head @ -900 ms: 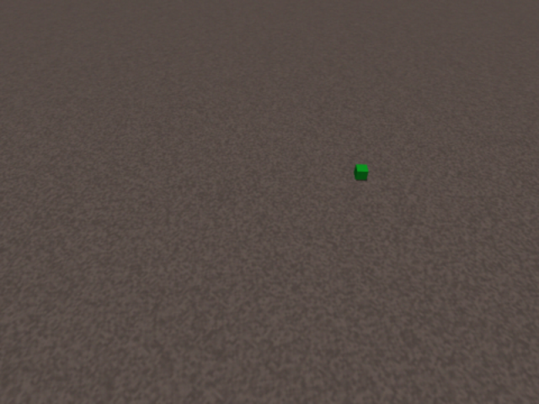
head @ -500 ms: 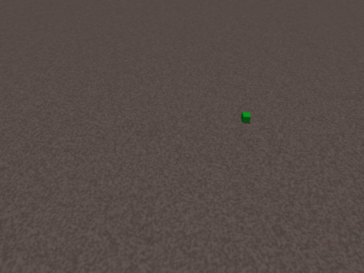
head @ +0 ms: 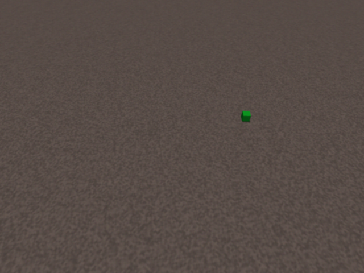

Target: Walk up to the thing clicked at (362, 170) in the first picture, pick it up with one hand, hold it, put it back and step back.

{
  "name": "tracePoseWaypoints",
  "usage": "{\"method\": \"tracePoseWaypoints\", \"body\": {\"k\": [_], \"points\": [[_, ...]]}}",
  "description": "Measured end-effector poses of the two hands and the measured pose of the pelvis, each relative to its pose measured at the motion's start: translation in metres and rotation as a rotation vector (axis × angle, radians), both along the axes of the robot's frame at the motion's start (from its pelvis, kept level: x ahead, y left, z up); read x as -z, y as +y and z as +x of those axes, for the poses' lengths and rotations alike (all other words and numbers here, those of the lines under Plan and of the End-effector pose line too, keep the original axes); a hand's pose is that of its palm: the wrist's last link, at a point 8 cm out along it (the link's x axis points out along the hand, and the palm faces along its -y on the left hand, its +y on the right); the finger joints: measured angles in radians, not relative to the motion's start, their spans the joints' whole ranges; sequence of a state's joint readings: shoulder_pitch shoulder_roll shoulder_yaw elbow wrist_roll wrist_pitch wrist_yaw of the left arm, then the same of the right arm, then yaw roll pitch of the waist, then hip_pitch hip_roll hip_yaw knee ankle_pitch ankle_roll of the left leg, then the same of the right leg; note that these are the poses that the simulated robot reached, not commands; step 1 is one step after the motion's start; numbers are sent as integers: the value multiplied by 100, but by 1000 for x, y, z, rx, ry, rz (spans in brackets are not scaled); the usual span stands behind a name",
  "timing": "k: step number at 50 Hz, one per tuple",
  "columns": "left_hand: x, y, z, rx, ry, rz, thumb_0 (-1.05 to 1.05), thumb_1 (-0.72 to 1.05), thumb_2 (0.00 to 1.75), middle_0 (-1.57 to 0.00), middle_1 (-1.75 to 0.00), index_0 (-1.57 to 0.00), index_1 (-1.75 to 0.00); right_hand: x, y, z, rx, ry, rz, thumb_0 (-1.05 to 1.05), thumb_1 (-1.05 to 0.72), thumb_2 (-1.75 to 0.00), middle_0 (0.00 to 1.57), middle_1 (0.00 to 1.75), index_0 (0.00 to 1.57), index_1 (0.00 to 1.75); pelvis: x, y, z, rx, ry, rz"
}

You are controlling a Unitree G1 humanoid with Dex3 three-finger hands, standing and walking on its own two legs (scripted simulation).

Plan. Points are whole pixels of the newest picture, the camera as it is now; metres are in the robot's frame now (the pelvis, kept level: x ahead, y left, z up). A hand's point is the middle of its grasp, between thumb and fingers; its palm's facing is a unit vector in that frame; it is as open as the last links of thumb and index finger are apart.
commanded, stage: stand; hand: left
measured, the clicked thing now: (245, 116) +1.43 -0.48 -0.75
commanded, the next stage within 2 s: walk up in 0.22 s
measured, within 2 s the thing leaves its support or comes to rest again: neither
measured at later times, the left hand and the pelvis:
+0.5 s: hand out of the picture +0.16 +0.23 -0.14, palm faces -0.19 -0.91 -0.37, open 7.4 cm; pelvis +0.05 -0.05 -0.02, yaw -10 degrees
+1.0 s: hand (154, 202) +0.38 +0.11 -0.18, palm faces -0.37 -0.87 -0.33, open 7.4 cm; pelvis +0.25 -0.13 -0.03, yaw -20 degrees
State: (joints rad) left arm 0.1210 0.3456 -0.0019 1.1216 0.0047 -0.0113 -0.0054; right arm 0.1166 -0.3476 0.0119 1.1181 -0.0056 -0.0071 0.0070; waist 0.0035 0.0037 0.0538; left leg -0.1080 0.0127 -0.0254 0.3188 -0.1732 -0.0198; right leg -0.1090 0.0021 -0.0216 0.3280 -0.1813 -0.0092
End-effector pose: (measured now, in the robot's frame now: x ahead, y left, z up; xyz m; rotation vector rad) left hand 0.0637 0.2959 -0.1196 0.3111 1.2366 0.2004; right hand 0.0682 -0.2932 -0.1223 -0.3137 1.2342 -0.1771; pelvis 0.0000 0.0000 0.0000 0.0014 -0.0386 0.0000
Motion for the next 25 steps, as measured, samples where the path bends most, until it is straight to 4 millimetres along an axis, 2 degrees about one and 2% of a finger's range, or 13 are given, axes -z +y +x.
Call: {"method": "tracePoseWaypoints", "body": {"k": [11, 14, 17, 20, 25], "points": [[-1, 0, 9, 7, -21, 0, 0, 90, 90, -20, -30, -20, -30, -1, 0, 2, 5, -8, -2, 0, -91, -90, 20, 30, 21, 30, 0, 0, 2, 0, -2, 0], [-1, 3, 13, 29, -14, -15, 0, 90, 90, -20, -30, -20, -30, -5, -7, 2, 29, -65, -1, 0, -91, -90, 21, 30, 21, 30, 3, -1, 4, 42, 9, 11], [-4, 5, 27, 84, 14, -5, 0, 90, 90, -20, -30, -20, -30, -10, -26, -6, 79, -125, -28, 0, -90, -90, 21, 30, 21, 30, 5, -8, 9, 84, 19, 17], [-10, 1, 49, 124, 3, 1, 1, 90, 90, -20, -30, -20, -30, -14, -52, -20, 118, -112, -61, 0, -90, -90, 21, 30, 21, 30, 6, -21, 19, 120, 15, 26], [-18, -24, 98, 194, -24, 34, 1, 90, 90, -20, -30, -20, -30, -7, -106, -30, 180, -77, -98, 0, -90, -90, 21, 30, 21, 30, 15, -53, 46, 182, -3, 32]]}}
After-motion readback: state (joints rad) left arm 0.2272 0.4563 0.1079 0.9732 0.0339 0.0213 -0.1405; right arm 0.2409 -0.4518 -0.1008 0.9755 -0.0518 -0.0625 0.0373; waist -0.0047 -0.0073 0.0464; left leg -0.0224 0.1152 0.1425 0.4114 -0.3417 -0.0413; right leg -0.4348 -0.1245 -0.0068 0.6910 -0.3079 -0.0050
